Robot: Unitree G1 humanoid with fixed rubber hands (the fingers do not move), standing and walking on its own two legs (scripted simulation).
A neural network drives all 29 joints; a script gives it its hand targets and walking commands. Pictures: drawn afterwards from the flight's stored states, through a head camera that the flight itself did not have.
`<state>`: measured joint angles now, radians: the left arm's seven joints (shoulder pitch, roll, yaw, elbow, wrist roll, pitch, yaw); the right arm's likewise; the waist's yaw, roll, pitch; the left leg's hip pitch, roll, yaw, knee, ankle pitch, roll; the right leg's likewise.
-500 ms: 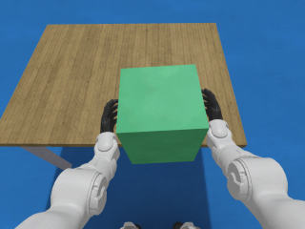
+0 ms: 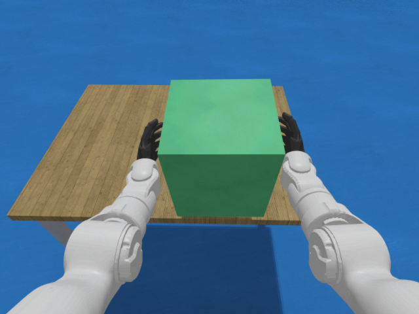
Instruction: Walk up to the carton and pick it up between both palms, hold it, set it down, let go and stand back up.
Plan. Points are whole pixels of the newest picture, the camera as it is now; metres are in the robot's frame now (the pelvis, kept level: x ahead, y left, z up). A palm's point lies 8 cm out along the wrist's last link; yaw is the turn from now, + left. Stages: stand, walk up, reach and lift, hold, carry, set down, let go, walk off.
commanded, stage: reach and lift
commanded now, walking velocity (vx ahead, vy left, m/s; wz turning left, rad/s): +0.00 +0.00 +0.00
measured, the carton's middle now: (220, 152) +0.45 -0.03 +0.05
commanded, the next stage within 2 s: hold in 2.00 s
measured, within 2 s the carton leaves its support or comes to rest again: neither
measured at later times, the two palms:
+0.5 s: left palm (142, 148) +0.42 +0.13 +0.11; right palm (291, 139) +0.41 -0.17 +0.12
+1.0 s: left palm (120, 146) +0.37 +0.15 +0.17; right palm (290, 151) +0.36 -0.15 +0.14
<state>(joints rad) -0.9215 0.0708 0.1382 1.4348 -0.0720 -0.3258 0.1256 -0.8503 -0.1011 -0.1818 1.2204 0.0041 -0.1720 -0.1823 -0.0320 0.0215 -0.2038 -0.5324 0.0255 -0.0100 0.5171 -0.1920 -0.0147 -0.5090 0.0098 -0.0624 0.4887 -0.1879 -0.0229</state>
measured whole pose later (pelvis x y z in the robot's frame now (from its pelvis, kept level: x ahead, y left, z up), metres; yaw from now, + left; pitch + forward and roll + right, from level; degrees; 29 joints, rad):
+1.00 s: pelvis +0.01 +0.01 +0.02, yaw +1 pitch -5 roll -1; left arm -0.51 -0.05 0.19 0.23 0.23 0.48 0.03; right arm -0.51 -0.03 -0.06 0.51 0.12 0.22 -0.24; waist -0.05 -0.03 0.01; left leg -0.11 0.02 -0.02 0.35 -0.16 -0.01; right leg -0.04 0.01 -0.07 0.25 -0.12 -0.01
